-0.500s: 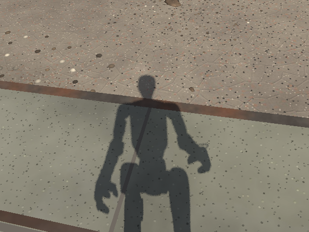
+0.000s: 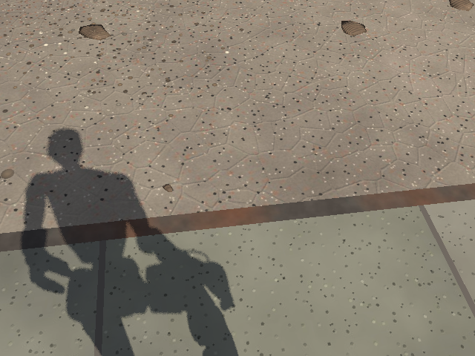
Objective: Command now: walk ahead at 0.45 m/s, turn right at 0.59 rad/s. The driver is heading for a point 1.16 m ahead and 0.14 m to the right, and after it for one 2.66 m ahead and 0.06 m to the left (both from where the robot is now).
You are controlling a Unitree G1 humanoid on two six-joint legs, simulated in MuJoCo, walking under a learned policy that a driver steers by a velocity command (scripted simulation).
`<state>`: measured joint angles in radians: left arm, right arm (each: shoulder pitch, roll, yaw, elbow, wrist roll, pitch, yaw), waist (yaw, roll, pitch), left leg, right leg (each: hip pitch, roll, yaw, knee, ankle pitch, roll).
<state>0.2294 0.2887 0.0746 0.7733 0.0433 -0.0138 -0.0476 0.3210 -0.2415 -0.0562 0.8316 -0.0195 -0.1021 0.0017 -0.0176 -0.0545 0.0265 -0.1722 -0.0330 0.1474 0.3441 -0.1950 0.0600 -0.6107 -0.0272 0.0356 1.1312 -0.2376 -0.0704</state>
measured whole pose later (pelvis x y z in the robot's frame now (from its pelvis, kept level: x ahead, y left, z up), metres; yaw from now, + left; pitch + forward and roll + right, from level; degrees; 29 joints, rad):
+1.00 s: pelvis +0.21 +0.00 +0.00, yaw -21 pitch +0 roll +0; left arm 0.23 0.23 0.04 0.85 0.01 0.02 0.01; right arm 0.25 -0.20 0.00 0.82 -0.01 -0.01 -0.04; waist 0.01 -0.03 0.02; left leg -0.19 -0.04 0.01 0.46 -0.27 0.05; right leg -0.21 0.04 0.08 0.46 -0.22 -0.01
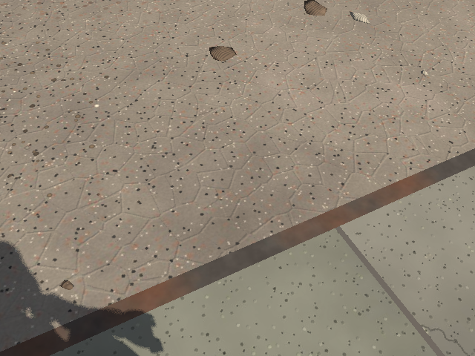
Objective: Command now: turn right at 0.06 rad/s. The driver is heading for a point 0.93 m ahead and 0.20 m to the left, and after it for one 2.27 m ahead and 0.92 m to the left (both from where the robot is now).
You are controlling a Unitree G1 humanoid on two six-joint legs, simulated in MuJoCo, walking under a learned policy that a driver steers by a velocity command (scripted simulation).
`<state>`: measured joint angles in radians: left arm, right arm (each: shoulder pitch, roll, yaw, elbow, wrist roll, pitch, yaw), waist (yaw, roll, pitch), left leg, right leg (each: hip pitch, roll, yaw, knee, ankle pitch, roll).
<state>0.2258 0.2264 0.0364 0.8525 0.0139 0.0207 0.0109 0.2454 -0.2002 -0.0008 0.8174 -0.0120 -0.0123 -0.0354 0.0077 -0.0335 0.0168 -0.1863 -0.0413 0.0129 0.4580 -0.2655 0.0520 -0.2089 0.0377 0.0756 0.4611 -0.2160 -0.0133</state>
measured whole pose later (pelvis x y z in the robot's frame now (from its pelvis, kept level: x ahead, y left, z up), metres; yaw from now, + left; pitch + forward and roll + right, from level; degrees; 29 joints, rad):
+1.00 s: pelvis +0.30 +0.02 -0.01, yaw -1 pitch -1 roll +0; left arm 0.33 0.21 0.04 1.05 0.03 -0.08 -0.01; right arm 0.20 -0.23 -0.06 0.94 -0.02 -0.07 0.01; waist 0.02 -0.03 0.07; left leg -0.29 -0.06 0.12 0.48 -0.18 0.10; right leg -0.34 -0.02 0.01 1.18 -0.30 -0.09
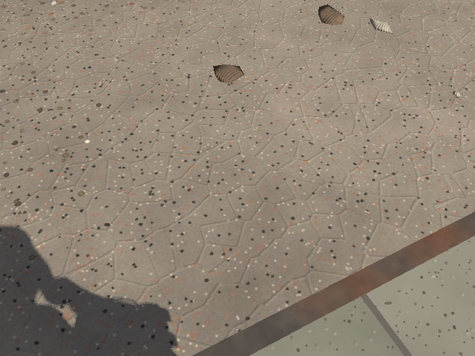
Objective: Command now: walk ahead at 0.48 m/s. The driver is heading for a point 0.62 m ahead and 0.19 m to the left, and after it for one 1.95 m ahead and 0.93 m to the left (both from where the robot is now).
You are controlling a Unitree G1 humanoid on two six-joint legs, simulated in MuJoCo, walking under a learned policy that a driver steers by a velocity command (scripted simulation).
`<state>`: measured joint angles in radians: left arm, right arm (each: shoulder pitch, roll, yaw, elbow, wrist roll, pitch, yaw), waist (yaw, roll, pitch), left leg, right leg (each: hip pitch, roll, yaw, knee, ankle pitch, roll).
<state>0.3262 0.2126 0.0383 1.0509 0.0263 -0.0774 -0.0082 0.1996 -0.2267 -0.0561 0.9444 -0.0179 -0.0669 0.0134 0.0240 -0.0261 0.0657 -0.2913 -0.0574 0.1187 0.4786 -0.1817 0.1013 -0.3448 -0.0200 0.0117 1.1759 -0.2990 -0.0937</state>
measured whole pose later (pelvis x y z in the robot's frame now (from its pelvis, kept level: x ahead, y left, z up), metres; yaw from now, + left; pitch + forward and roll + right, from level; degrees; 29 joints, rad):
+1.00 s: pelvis +0.54 +0.06 -0.02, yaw +23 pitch +0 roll +0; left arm 0.37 0.21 0.05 0.98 0.02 -0.06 0.01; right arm 0.06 -0.23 -0.07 0.82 -0.04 -0.03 0.03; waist 0.02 -0.01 0.08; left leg -0.45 -0.06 0.12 0.64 -0.20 0.16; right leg -0.13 -0.10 -0.19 1.01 -0.46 0.01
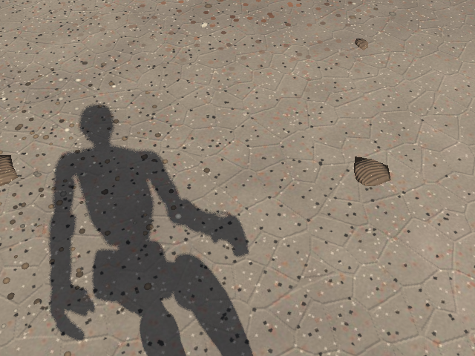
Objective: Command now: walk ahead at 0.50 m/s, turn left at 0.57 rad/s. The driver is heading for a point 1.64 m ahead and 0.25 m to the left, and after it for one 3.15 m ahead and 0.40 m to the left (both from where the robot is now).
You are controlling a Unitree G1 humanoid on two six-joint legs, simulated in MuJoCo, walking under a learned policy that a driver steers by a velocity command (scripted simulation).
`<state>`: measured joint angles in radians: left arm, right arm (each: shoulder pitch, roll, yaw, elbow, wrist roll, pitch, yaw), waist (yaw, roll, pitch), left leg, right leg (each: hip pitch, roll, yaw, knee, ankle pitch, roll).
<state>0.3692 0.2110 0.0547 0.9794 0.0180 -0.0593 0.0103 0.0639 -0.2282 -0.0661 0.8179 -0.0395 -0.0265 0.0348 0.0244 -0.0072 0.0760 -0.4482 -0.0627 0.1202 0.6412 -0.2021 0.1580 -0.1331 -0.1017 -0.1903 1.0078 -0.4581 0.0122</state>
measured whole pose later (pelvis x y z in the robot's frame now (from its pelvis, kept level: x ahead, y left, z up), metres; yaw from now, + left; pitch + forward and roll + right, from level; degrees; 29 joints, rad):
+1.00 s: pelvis +0.44 +0.05 +0.02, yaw +23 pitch +0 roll -1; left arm 0.31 0.23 0.01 0.90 0.01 -0.03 0.01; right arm 0.15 -0.20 0.01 0.83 -0.02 -0.02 -0.01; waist 0.05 -0.02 0.03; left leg -0.32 -0.03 -0.01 0.50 -0.18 0.04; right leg -0.17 0.00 -0.06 0.50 -0.36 -0.02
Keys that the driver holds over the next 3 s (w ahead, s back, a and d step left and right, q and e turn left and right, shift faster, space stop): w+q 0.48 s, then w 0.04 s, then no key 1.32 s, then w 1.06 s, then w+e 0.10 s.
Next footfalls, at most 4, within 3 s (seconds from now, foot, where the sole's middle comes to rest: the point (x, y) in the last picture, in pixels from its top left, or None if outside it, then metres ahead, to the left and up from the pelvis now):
0.50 right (270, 338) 0.49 -0.05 -0.75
0.94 left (187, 336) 0.49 0.17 -0.75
2.62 right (195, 209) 0.90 0.18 -0.75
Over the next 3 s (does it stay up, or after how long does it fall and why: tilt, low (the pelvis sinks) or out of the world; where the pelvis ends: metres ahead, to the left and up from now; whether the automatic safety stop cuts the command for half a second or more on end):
stays up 0.90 0.25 0.03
